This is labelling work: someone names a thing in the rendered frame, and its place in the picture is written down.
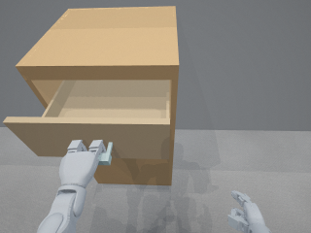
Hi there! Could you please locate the right robot hand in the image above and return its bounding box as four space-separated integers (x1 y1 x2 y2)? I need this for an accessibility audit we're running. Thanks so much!
227 190 266 233

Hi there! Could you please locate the robot left forearm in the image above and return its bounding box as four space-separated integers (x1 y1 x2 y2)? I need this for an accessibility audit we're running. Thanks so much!
37 184 87 233

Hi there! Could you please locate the left robot hand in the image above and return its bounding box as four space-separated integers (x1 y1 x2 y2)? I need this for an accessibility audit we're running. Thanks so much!
58 140 107 188

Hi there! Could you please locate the robot right forearm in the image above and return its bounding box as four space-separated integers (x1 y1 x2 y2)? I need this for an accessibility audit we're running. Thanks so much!
248 223 271 233

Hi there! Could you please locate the handle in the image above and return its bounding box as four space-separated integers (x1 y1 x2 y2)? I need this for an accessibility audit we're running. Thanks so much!
97 142 113 166

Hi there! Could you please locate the cabinet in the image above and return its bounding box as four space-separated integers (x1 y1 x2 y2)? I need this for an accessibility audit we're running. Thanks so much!
16 6 180 186

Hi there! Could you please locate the drawer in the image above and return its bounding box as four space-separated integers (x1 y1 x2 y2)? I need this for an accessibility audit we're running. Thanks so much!
3 80 170 159

